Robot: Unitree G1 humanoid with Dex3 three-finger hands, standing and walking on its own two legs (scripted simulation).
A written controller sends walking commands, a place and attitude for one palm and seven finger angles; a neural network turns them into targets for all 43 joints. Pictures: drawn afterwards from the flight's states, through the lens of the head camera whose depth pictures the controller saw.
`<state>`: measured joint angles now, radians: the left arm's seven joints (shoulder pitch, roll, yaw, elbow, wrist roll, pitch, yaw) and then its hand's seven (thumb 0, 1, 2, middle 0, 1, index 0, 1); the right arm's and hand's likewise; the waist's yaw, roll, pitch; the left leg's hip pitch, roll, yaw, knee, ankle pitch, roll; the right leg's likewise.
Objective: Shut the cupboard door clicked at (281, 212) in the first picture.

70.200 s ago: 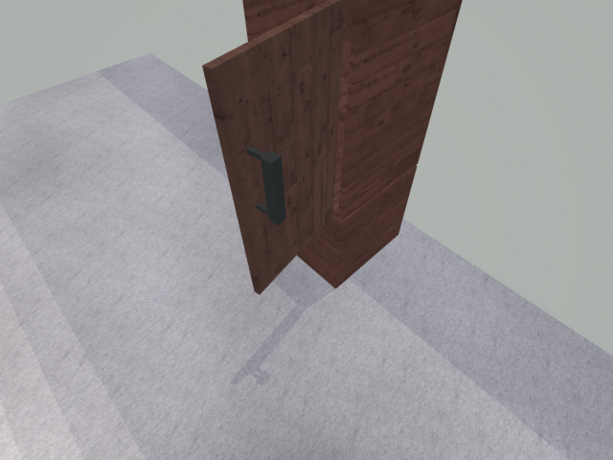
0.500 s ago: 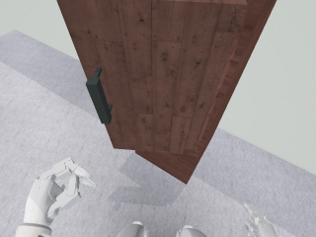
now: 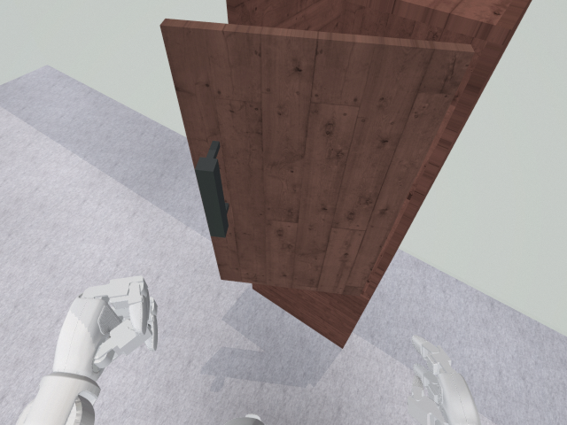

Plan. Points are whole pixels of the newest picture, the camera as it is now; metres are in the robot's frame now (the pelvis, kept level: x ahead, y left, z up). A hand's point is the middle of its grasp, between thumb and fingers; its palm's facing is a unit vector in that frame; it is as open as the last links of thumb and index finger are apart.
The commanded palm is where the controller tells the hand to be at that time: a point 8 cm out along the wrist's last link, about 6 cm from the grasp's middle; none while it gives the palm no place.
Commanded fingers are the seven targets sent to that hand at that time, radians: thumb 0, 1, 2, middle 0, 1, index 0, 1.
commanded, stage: raise the hand and make a fist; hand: left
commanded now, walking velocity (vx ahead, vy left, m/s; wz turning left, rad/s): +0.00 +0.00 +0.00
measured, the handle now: (217, 191) +0.44 +0.15 +0.07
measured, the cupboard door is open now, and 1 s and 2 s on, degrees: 28 28 28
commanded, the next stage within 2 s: bring the fist close to the handle in 0.46 s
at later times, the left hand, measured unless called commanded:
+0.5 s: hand (152, 325) +0.22 +0.18 +0.07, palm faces -0.02 -1.00 -0.06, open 3.1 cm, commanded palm +0.20 +0.23 +0.08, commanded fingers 0.00 0.90 0.90 -1.30 -1.50 -1.30 -1.50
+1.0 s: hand (185, 288) +0.27 +0.15 +0.08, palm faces -0.03 -1.00 -0.05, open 3.1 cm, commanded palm +0.25 +0.20 +0.08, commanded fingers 0.00 0.90 0.90 -1.30 -1.50 -1.30 -1.50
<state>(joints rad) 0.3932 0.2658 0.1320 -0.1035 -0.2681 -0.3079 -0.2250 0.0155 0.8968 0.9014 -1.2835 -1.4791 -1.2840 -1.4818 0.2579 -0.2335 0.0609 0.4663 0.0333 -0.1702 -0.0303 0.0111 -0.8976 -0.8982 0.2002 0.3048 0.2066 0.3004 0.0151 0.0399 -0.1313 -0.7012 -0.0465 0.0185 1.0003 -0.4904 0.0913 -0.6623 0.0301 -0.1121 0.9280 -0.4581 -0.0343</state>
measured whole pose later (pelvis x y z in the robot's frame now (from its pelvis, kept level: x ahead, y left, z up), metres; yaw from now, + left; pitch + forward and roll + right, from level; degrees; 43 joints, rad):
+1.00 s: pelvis +0.00 -0.03 +0.01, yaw +0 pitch +10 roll -1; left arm 0.19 0.26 0.14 0.07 -0.26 -0.28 -0.21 0.02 0.90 0.90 -1.30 -1.50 -1.30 -1.50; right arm 0.27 -0.26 0.04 0.53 0.04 -0.17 -0.04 0.01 -0.90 -0.90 0.20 0.30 0.21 0.30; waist -0.02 0.03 -0.12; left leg -0.65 -0.04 0.03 0.93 -0.46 0.06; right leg -0.63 0.04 -0.10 0.89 -0.44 -0.07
